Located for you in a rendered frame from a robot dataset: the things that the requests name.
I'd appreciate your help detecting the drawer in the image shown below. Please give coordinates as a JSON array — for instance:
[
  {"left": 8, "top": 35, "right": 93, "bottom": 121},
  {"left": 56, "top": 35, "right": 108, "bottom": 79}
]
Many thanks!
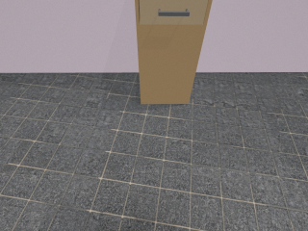
[{"left": 139, "top": 0, "right": 208, "bottom": 25}]

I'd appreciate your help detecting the cabinet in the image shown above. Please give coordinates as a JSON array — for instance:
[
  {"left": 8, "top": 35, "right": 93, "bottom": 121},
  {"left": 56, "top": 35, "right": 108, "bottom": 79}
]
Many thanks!
[{"left": 135, "top": 0, "right": 213, "bottom": 105}]

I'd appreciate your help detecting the handle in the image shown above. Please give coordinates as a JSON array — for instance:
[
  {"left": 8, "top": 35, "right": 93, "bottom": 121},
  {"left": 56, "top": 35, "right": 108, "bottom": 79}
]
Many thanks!
[{"left": 158, "top": 9, "right": 190, "bottom": 16}]

